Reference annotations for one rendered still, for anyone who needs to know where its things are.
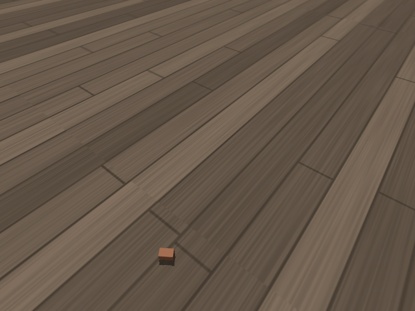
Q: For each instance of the small box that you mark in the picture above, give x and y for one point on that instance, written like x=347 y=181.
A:
x=166 y=254

